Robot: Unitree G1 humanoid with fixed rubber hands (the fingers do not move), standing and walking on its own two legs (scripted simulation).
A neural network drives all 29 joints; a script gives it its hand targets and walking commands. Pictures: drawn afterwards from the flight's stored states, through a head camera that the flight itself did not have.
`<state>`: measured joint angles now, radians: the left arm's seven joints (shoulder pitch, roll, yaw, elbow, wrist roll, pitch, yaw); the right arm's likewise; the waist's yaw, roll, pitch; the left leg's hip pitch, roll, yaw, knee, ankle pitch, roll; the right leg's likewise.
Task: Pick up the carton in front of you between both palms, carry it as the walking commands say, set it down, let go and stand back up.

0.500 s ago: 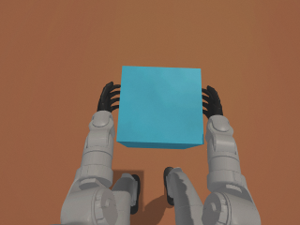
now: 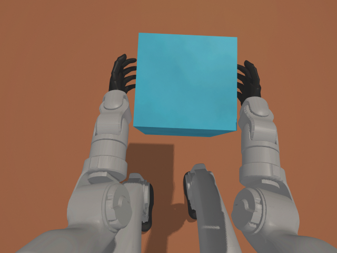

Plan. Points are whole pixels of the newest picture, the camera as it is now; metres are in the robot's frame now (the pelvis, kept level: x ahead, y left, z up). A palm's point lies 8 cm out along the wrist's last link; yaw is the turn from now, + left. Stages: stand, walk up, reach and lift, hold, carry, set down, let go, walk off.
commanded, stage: set down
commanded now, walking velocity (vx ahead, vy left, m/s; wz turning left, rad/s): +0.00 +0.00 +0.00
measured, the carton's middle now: (181, 95) +0.46 -0.07 -0.16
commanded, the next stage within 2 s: none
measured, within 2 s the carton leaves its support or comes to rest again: rests again in 1.28 s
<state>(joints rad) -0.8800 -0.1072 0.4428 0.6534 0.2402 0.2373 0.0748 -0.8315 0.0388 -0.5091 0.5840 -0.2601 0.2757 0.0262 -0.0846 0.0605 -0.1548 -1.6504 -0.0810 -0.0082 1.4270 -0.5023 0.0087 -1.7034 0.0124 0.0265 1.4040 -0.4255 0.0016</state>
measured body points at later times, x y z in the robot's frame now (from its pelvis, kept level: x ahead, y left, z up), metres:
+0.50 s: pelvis -0.03 +0.00 -0.12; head +0.30 -0.04 +0.18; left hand +0.53 +0.05 -0.24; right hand +0.47 -0.25 -0.24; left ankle +0.06 +0.11 -0.56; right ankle +0.08 -0.12 -0.56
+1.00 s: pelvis -0.03 -0.01 -0.20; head +0.36 -0.05 +0.02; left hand +0.57 +0.03 -0.38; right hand +0.50 -0.27 -0.38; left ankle +0.06 +0.11 -0.56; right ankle +0.08 -0.12 -0.56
